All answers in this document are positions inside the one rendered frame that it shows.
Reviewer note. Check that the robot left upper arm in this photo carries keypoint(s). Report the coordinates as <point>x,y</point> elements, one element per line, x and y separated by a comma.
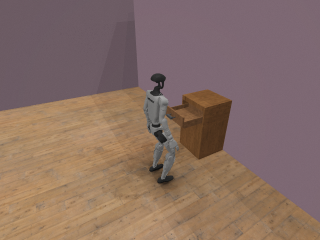
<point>145,107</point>

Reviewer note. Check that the right robot forearm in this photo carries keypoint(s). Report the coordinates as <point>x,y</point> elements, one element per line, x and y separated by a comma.
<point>166,130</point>

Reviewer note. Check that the robot left shin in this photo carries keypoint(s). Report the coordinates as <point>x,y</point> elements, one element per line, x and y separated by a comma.
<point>156,156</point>

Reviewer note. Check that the cabinet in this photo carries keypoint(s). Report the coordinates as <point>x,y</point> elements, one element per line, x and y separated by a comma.
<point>208,137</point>

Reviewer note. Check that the robot right upper arm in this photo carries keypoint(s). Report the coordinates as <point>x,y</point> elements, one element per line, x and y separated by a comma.
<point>163,103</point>

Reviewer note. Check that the handle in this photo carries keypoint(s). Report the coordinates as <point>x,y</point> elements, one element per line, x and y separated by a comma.
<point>169,116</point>

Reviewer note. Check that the left robot forearm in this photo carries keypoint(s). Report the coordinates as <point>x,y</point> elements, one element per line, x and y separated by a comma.
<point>147,116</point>

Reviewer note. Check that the left robot hand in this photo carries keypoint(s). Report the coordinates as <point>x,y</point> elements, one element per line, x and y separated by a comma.
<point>148,124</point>

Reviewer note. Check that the robot right thigh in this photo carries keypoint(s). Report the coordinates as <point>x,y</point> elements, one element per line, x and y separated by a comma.
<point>163,139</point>

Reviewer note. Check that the drawer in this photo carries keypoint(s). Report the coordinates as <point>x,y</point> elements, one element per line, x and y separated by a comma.
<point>186,115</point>

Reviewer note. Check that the right robot hand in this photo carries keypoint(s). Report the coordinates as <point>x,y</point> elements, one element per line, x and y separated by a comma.
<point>173,144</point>

